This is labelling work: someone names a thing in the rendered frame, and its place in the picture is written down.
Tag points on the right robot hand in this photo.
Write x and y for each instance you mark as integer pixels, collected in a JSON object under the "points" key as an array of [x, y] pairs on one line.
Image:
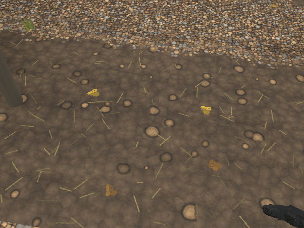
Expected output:
{"points": [[290, 214]]}

